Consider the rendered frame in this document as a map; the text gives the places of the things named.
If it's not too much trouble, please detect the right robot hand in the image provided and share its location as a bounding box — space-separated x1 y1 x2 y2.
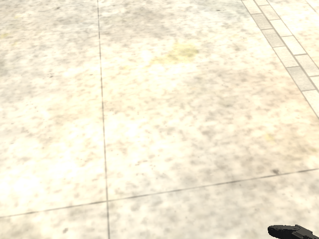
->
267 224 319 239

